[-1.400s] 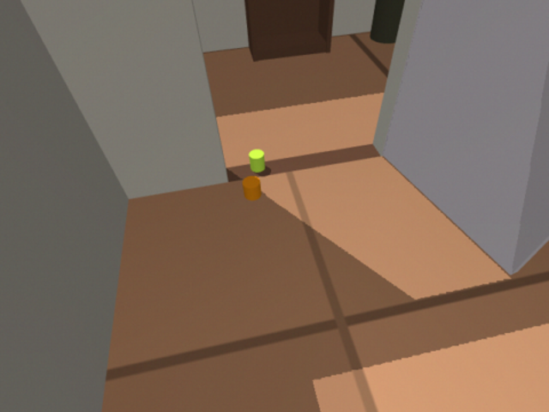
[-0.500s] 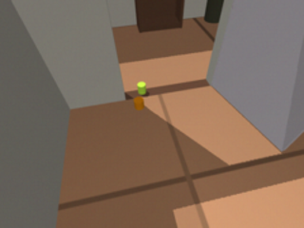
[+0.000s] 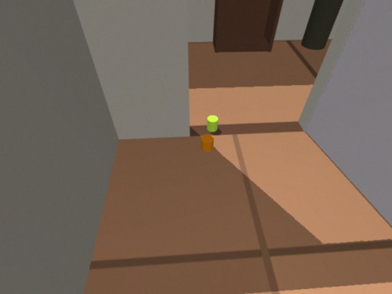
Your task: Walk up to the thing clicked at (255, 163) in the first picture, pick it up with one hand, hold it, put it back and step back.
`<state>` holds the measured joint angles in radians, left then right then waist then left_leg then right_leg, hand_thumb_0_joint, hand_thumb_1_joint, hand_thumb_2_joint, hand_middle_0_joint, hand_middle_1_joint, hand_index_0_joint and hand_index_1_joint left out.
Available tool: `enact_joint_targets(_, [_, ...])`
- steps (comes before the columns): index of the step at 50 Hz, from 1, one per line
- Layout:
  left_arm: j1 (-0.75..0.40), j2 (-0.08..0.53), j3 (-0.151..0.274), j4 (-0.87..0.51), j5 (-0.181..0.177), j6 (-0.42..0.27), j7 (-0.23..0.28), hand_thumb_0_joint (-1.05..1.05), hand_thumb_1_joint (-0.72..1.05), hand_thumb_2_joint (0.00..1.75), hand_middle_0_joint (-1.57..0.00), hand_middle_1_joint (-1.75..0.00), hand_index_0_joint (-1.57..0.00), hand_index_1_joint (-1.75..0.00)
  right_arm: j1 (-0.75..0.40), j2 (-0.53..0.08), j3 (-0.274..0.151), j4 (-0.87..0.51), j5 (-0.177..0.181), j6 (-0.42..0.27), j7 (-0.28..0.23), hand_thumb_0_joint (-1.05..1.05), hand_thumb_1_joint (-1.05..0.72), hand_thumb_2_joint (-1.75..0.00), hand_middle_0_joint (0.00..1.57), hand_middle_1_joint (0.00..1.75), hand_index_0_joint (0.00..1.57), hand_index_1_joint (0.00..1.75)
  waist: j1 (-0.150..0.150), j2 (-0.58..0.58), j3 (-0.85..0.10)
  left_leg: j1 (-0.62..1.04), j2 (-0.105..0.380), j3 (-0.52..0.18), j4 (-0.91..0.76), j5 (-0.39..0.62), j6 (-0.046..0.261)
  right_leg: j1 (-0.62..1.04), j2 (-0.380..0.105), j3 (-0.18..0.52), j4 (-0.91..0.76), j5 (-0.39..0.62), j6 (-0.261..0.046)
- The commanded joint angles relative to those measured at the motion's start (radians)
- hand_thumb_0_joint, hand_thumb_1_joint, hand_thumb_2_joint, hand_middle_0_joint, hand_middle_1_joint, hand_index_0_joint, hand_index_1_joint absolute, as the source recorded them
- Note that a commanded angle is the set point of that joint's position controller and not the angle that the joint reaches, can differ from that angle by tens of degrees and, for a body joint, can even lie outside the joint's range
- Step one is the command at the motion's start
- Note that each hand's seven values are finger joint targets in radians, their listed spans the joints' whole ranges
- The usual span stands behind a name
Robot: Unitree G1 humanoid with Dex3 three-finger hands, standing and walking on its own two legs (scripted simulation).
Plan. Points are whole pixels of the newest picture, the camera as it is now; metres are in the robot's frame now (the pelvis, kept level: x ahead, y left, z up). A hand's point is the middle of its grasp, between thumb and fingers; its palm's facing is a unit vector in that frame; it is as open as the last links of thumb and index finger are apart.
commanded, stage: walk up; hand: right
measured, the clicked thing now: (212, 123) +1.42 -0.09 -0.72
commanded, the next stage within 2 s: none
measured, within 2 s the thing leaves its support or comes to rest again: neither
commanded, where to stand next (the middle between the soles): +1.00 +0.14 m, yaw +11 degrees
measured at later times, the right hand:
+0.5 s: hand (303, 261) +0.25 -0.24 -0.17, palm faces -0.12 +0.94 -0.32, open 7.4 cm
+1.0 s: hand (247, 144) +0.62 -0.15 -0.12, palm faces -0.26 +0.88 -0.41, open 7.4 cm
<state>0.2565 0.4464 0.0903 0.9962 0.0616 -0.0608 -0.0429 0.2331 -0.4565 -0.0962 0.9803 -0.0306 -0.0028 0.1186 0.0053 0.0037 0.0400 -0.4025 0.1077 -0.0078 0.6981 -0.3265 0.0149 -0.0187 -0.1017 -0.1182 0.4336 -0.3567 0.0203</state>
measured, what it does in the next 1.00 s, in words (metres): walks ahead: left foot, then right foot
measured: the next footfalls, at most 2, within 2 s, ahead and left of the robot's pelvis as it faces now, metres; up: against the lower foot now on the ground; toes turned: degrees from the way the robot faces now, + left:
left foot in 0.04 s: +0.14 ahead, +0.16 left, +0.00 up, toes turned +5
right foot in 0.48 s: +0.36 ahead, -0.09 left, +0.00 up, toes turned +1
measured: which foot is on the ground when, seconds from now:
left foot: up 0.00-0.02, down 0.04-0.50, up 0.52-0.90, down 0.92-1.00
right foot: down 0.00-0.04, up 0.06-0.46, down 0.48-0.96, up 0.98-1.00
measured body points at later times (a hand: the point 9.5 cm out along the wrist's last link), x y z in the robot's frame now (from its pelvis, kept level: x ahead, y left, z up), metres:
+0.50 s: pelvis +0.21 +0.03 -0.01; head +0.23 +0.00 +0.44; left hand +0.28 +0.36 -0.10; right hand +0.26 -0.29 -0.14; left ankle +0.10 +0.16 -0.73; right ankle +0.33 -0.09 -0.73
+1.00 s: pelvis +0.43 +0.09 -0.02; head +0.44 +0.12 +0.43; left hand +0.37 +0.40 -0.15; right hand +0.63 -0.19 -0.09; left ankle +0.50 +0.20 -0.73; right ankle +0.34 -0.08 -0.69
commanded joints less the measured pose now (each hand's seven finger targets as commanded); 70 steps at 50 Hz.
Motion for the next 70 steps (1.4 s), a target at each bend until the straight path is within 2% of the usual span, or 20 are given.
enact_joint_targets(1, [-0.175,0.207,0.051,-0.137,-0.007,-0.016,0.014,0.0,0.9,0.9,-0.2,-0.3,-0.2,-0.3,0.138,-0.18,-0.065,-0.021,-0.005,-0.033,-0.018,0.0,-0.9,-0.9,0.2,0.3,0.2,0.3,-0.116,0.037,-0.013,0.381,-0.09,0.108,-0.092,0.084,-0.007,-0.4,-0.077,0.005,0.151,-0.286,-0.135])
enact_joint_targets(3, [-0.132,0.067,-0.004,-0.17,-0.017,-0.006,0.006,0.0,0.9,0.9,-0.2,-0.3,-0.2,-0.3,0.327,-0.295,-0.105,-0.004,-0.011,-0.05,-0.057,0.0,-0.9,-0.9,0.2,0.3,0.2,0.3,-0.204,0.434,-0.023,0.496,0.058,-0.295,-0.342,-0.372,0.062,-0.689,0.093,-0.009,0.729,-0.288,-0.071])
enact_joint_targets(4, [-0.124,0.139,0.013,-0.194,-0.037,-0.002,0.005,0.0,0.9,0.9,-0.2,-0.3,-0.2,-0.3,0.234,-0.339,-0.094,-0.062,0.0,-0.059,-0.057,0.0,-0.9,-0.9,0.2,0.3,0.2,0.3,-0.136,0.351,-0.004,0.37,0.241,-0.733,-0.617,-0.596,0.169,-0.702,0.103,0.088,0.802,-0.212,-0.04])
enact_joint_targets(5, [-0.135,0.22,0.034,-0.181,-0.031,-0.006,0.008,0.0,0.9,0.9,-0.2,-0.3,-0.2,-0.3,0.132,-0.367,-0.093,-0.1,0.011,-0.059,-0.054,0.0,-0.9,-0.9,0.2,0.3,0.2,0.3,-0.094,0.226,0.071,0.253,0.3,-0.83,-0.632,-0.645,0.242,-0.66,0.036,0.143,0.786,-0.175,-0.037])
enact_joint_targets(11, [-0.017,0.19,0.031,-0.126,-0.047,-0.001,-0.018,0.0,0.9,0.9,-0.2,-0.3,-0.2,-0.3,0.048,-0.236,-0.05,-0.138,0.026,-0.087,-0.073,0.0,-0.9,-0.9,0.2,0.3,0.2,0.3,-0.016,0.115,0.069,0.155,0.125,-0.35,-0.507,-0.214,0.189,-0.509,-0.037,0.153,0.567,0.049,-0.051])
enact_joint_targets(19, [-0.156,0.154,0.039,-0.223,-0.034,-0.021,-0.033,0.0,0.9,0.9,-0.2,-0.3,-0.2,-0.3,0.087,-0.238,-0.042,-0.182,0.021,-0.102,-0.072,0.0,-0.9,-0.9,0.2,0.3,0.2,0.3,-0.057,0.043,0.067,0.151,0.1,-0.233,-0.444,-0.081,0.185,-0.414,-0.015,0.109,0.216,0.196,-0.016])
enact_joint_targets(23, [0.081,0.184,0.067,-0.165,-0.03,-0.04,-0.015,0.0,0.9,0.9,-0.2,-0.3,-0.2,-0.3,0.05,-0.207,-0.026,-0.201,0.017,-0.101,-0.079,0.0,-0.9,-0.9,0.2,0.3,0.2,0.3,0.075,-0.036,-0.057,0.043,0.033,-0.124,-0.098,0.259,0.126,-0.003,0.054,0.061,0.1,0.168,-0.052])
enact_joint_targets(24, [0.231,0.245,0.091,-0.136,-0.017,-0.049,-0.001,0.0,0.9,0.9,-0.2,-0.3,-0.2,-0.3,0.104,-0.146,-0.009,-0.203,0.02,-0.098,-0.082,0.0,-0.9,-0.9,0.2,0.3,0.2,0.3,0.14,-0.216,-0.148,-0.062,-0.055,-0.045,0.231,0.274,0.084,0.184,-0.031,0.191,0.008,0.005,-0.1])
enact_joint_targets(25, [0.254,0.293,0.102,-0.154,-0.006,-0.058,0.008,0.0,0.9,0.9,-0.2,-0.3,-0.2,-0.3,0.174,-0.053,0.018,-0.2,0.034,-0.094,-0.083,0.0,-0.9,-0.9,0.2,0.3,0.2,0.3,0.11,-0.38,-0.163,-0.278,-0.196,-0.053,0.435,-0.154,0.031,0.284,-0.255,0.58,-0.084,-0.122,-0.149])
enact_joint_targets(26, [0.174,0.314,0.102,-0.181,-0.034,-0.055,0.005,0.0,0.9,0.9,-0.2,-0.3,-0.2,-0.3,0.2,-0.158,-0.004,-0.181,0.034,-0.087,-0.1,0.0,-0.9,-0.9,0.2,0.3,0.2,0.3,0.076,-0.256,-0.149,-0.323,-0.189,-0.101,0.516,-0.196,0.046,0.23,-0.356,0.811,-0.198,-0.237,-0.248])
enact_joint_targets(32, [0.05,0.202,0.046,-0.22,-0.062,-0.064,0.011,0.0,0.9,0.9,-0.2,-0.3,-0.2,-0.3,0.139,-0.154,-0.006,-0.142,0.045,-0.076,-0.072,0.0,-0.9,-0.9,0.2,0.3,0.2,0.3,0.003,-0.131,0.04,-0.155,-0.062,-0.103,0.411,0.031,0.01,-0.149,-0.169,0.232,-0.176,0.271,-0.192])
enact_joint_targets(40, [0.1,0.234,0.047,-0.233,-0.054,-0.053,0.01,0.0,0.9,0.9,-0.2,-0.3,-0.2,-0.3,-0.088,-0.114,0.004,-0.228,0.027,-0.072,-0.036,0.0,-0.9,-0.9,0.2,0.3,0.2,0.3,0.046,-0.13,0.029,-0.092,-0.034,0.033,-0.049,0.186,0.004,-0.074,-0.153,0.074,-0.125,0.468,-0.216])
enact_joint_targets(45, [0.081,0.215,0.036,-0.253,-0.056,-0.034,0.016,0.0,0.9,0.9,-0.2,-0.3,-0.2,-0.3,0.021,-0.149,-0.022,-0.168,0.028,-0.079,-0.047,0.0,-0.9,-0.9,0.2,0.3,0.2,0.3,-0.036,-0.012,-0.056,0.258,-0.081,0.053,-0.16,0.232,0.041,-0.182,-0.143,0.069,0.096,0.36,-0.171])
enact_joint_targets(46, [0.116,0.175,0.019,-0.255,-0.054,-0.033,0.014,0.0,0.9,0.9,-0.2,-0.3,-0.2,-0.3,0.126,-0.19,-0.041,-0.14,0.025,-0.089,-0.059,0.0,-0.9,-0.9,0.2,0.3,0.2,0.3,-0.085,0.09,-0.138,0.419,-0.086,0.023,-0.191,0.164,0.061,-0.223,-0.085,0.026,0.332,0.368,-0.14])
enact_joint_targets(48, [0.227,0.104,-0.013,-0.254,-0.059,-0.023,0.009,0.0,0.9,0.9,-0.2,-0.3,-0.2,-0.3,0.21,-0.32,-0.074,-0.161,0.027,-0.1,-0.082,0.0,-0.9,-0.9,0.2,0.3,0.2,0.3,-0.091,0.323,-0.21,0.625,0.288,-0.63,-0.387,-0.084,0.18,-0.555,0.098,0.057,0.727,-0.164,-0.064])
enact_joint_targets(49, [0.172,0.222,0.018,-0.234,-0.055,-0.012,0.021,0.0,0.9,0.9,-0.2,-0.3,-0.2,-0.3,0.162,-0.331,-0.073,-0.161,0.042,-0.094,-0.082,0.0,-0.9,-0.9,0.2,0.3,0.2,0.3,-0.1,0.234,-0.148,0.561,0.315,-0.722,-0.418,-0.104,0.268,-0.613,0.068,0.106,0.797,-0.185,-0.062])
enact_joint_targets(55, [0.172,0.154,0.014,-0.174,-0.062,0.011,0.001,0.0,0.9,0.9,-0.2,-0.3,-0.2,-0.3,0.037,-0.202,-0.031,-0.185,0.046,-0.108,-0.096,0.0,-0.9,-0.9,0.2,0.3,0.2,0.3,0.004,0.113,0.042,0.161,0.096,-0.203,-0.447,0.242,0.146,-0.458,0.013,0.159,0.668,0.097,-0.051])
enact_joint_targets(62, [0.018,0.154,0.034,-0.22,-0.037,0.012,-0.03,0.0,0.9,0.9,-0.2,-0.3,-0.2,-0.3,0.07,-0.217,-0.043,-0.215,0.023,-0.119,-0.092,0.0,-0.9,-0.9,0.2,0.3,0.2,0.3,-0.033,0.106,0.063,0.168,0.127,-0.169,-0.508,-0.092,0.202,-0.523,-0.027,0.144,0.365,0.16,0.0])
enact_joint_targets(67, [-0.061,0.133,0.028,-0.236,-0.035,-0.017,-0.036,0.0,0.9,0.9,-0.2,-0.3,-0.2,-0.3,0.113,-0.227,-0.039,-0.2,0.027,-0.116,-0.094,0.0,-0.9,-0.9,0.2,0.3,0.2,0.3,-0.054,0.107,0.021,0.233,0.141,-0.129,-0.374,0.171,0.186,-0.402,-0.005,0.115,0.16,0.199,-0.034])
enact_joint_targets(70, [0.067,0.162,0.045,-0.188,-0.033,-0.026,-0.026,0.0,0.9,0.9,-0.2,-0.3,-0.2,-0.3,0.083,-0.22,-0.027,-0.207,0.027,-0.105,-0.098,0.0,-0.9,-0.9,0.2,0.3,0.2,0.3,0.03,0.031,-0.03,0.122,0.104,-0.075,-0.205,0.233,0.144,-0.133,0.052,0.062,0.085,0.194,-0.06])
